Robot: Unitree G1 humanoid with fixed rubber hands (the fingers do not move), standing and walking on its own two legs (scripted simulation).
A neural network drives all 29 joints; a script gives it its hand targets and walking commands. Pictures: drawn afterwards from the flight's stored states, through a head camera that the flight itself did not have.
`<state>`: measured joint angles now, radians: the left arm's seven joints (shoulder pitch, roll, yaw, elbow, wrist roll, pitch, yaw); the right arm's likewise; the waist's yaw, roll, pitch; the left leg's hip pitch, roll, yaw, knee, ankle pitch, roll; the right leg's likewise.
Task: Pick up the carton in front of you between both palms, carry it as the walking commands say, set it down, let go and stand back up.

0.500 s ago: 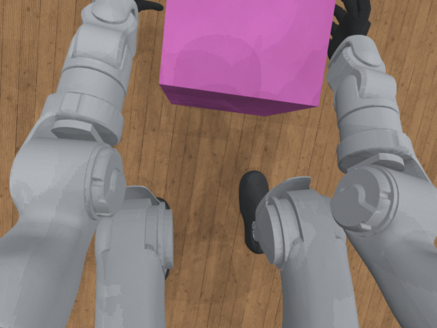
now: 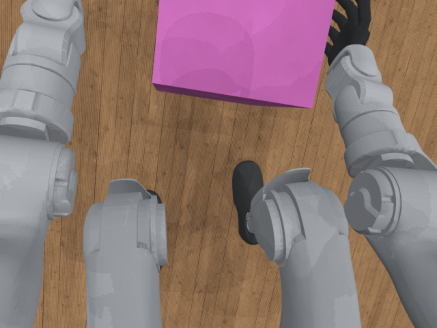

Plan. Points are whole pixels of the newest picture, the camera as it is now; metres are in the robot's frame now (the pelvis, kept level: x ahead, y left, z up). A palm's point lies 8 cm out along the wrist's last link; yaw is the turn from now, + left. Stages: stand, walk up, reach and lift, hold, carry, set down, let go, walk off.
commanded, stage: set down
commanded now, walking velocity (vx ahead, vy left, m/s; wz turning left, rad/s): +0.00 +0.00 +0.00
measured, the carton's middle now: (226, 34) +0.52 -0.04 -0.25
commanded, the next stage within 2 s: let go in 1.08 s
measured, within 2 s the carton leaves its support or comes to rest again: neither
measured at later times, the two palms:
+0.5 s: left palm out of the picture +0.58 +0.18 -0.03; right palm (430, 21) +0.50 -0.20 -0.04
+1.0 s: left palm out of the picture +0.59 +0.19 +0.12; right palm out of the picture +0.49 -0.20 +0.12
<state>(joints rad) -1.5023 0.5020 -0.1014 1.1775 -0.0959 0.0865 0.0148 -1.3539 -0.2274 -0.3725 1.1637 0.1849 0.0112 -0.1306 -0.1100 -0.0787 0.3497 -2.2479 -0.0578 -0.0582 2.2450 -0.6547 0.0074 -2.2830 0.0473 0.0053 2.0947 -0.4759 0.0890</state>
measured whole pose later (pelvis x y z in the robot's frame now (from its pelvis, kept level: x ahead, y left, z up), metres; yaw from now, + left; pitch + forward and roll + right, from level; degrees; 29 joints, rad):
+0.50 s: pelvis +0.00 -0.01 +0.08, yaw +1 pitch +44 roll -2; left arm -1.44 0.51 0.03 1.14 -0.08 0.16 -0.05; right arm -1.13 -0.09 -0.32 0.75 0.13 0.15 -0.23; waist -0.14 0.00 0.09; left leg -2.10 -0.04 -0.04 1.93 -0.61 0.00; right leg -2.15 0.05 0.03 1.82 -0.44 0.06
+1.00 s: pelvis +0.03 +0.00 +0.21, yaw +3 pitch +47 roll -2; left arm -1.28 0.45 0.14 1.01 0.04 0.21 -0.11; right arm -0.94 -0.03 -0.38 0.58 0.04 0.21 -0.17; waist -0.15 0.03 -0.06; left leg -1.77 -0.05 -0.05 1.42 -0.47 0.00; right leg -1.80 0.02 0.03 1.32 -0.34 0.05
